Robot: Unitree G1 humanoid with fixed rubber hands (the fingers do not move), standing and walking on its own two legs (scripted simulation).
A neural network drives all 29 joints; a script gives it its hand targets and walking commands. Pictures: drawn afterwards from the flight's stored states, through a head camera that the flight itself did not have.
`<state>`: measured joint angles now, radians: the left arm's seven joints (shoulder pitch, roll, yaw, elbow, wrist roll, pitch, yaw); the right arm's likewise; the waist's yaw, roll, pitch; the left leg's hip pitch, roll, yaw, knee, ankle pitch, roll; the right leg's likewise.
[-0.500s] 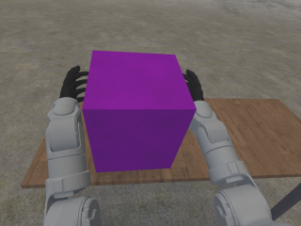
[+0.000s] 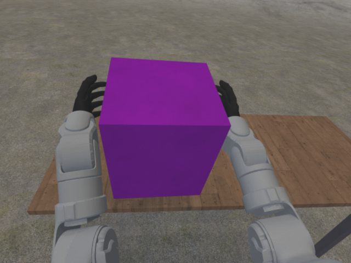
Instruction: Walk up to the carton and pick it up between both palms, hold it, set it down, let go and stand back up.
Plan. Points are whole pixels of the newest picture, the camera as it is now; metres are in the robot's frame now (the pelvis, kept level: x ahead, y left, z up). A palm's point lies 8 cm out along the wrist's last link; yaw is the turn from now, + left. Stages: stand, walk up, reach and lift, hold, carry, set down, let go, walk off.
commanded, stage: hold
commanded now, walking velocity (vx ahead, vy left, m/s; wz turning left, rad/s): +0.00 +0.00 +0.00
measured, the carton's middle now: (159, 132) +0.37 +0.01 +0.16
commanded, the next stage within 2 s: none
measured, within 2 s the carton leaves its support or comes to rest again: neither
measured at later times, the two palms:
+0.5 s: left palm (79, 115) +0.35 +0.17 +0.22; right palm (223, 118) +0.36 -0.13 +0.21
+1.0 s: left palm (81, 115) +0.36 +0.17 +0.22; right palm (225, 114) +0.36 -0.14 +0.22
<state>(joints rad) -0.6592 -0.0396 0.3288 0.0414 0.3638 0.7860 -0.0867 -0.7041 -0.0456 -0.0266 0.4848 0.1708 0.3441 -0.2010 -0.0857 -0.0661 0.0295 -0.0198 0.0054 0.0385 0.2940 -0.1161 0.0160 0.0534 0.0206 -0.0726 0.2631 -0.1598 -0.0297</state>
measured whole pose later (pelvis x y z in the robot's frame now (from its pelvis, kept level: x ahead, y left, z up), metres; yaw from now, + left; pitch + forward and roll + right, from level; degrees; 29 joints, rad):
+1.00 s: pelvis +0.01 +0.00 +0.00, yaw +1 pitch -10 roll -1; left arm -0.63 -0.03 0.33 0.01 0.36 0.81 -0.09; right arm -0.71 -0.05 -0.01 0.49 0.21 0.36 -0.21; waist -0.10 -0.06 0.04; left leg 0.00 0.00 0.03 0.32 -0.14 0.02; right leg 0.09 0.02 -0.08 0.26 -0.17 -0.03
